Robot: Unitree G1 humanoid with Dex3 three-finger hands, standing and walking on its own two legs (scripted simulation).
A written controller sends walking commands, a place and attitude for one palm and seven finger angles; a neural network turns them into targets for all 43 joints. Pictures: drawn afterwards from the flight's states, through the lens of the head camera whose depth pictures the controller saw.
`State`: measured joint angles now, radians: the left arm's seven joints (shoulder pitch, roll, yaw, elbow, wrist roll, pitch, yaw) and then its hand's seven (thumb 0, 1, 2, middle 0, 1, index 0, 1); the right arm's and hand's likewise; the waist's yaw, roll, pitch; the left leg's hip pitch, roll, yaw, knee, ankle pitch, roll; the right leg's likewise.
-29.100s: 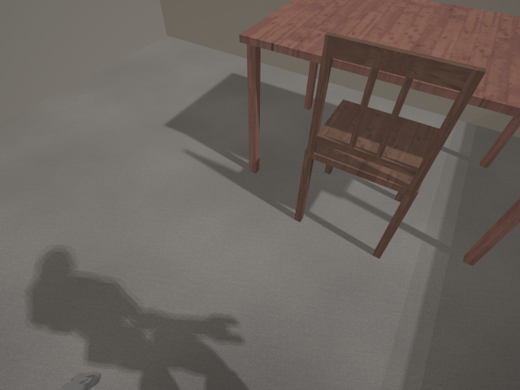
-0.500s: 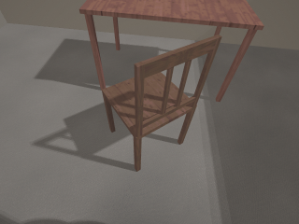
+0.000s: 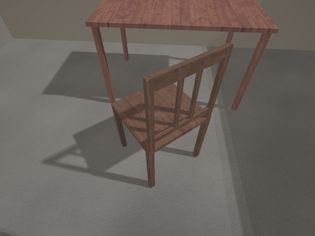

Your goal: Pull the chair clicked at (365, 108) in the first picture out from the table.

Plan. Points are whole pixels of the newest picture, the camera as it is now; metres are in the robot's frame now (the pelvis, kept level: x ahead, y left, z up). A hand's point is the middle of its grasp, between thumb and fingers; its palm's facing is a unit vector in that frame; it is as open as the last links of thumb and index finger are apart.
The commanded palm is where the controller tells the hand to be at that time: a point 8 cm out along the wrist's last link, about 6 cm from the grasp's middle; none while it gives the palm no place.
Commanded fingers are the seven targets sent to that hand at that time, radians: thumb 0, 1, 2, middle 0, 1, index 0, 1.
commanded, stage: let the arm hang, fingers relaxed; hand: left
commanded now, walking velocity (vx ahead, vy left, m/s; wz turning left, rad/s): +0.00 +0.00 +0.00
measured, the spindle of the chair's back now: (178, 104) +0.64 -0.05 -0.10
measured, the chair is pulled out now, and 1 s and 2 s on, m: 0.50 0.50 0.50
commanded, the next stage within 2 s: look to check the result in 0.24 s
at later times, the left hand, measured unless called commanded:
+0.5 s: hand out of the picture +0.01 +0.17 -0.17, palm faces +0.00 -0.98 -0.19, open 7.4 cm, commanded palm none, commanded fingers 0.00 0.90 0.90 -0.20 -0.30 -0.20 -0.30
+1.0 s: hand out of the picture +0.03 +0.17 -0.18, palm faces +0.00 -0.98 -0.19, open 7.4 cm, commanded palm none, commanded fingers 0.00 0.90 0.90 -0.20 -0.30 -0.20 -0.30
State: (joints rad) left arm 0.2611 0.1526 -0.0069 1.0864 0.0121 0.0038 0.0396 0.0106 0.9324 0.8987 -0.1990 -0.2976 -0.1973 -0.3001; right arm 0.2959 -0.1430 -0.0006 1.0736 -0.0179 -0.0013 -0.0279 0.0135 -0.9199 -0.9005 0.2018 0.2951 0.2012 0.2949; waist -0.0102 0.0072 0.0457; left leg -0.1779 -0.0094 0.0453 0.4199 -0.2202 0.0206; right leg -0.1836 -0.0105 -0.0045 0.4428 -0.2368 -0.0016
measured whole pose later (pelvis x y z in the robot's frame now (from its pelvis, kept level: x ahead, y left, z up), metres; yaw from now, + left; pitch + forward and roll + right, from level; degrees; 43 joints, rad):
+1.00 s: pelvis +0.02 +0.00 +0.00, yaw -1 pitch -1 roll +0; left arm 0.27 0.15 -0.01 1.11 0.01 0.00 0.04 0.00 0.91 0.90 -0.20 -0.30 -0.20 -0.30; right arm 0.29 -0.13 0.00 1.11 -0.01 -0.01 -0.03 0.01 -0.91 -0.90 0.20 0.29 0.20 0.29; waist -0.01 0.00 0.06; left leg -0.14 -0.01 0.06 0.40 -0.25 0.03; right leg -0.15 -0.01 0.01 0.42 -0.26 0.01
